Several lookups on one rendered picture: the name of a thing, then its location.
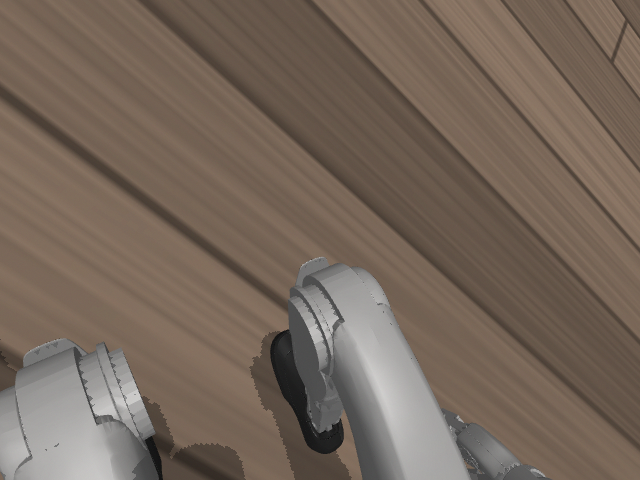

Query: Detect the right robot hand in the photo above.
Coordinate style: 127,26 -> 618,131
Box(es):
441,408 -> 523,480

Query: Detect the right robot foot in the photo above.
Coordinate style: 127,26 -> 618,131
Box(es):
270,330 -> 344,454

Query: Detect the left robot foot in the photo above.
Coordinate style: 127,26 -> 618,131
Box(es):
145,436 -> 163,480

